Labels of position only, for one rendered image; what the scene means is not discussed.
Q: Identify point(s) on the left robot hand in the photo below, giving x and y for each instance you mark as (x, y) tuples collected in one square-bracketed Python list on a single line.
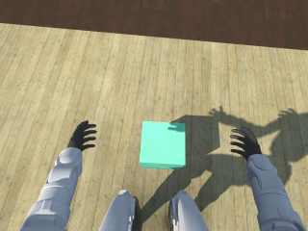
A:
[(77, 140)]

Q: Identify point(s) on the robot left forearm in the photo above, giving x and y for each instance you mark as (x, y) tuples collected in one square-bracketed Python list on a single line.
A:
[(53, 205)]

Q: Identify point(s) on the robot right forearm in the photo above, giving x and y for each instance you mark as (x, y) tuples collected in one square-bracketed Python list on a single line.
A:
[(275, 211)]

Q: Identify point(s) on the robot left shin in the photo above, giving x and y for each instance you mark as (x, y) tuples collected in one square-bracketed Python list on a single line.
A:
[(130, 222)]

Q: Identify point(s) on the robot shin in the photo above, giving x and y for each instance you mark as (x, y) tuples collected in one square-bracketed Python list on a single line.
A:
[(130, 222), (175, 223)]

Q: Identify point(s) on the carton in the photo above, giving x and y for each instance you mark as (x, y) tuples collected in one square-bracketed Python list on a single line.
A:
[(163, 145)]

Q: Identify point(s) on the right robot hand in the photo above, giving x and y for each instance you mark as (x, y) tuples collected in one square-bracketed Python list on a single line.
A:
[(250, 144)]

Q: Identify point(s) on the robot right shin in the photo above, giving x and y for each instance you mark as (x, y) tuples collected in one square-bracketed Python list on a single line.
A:
[(175, 223)]

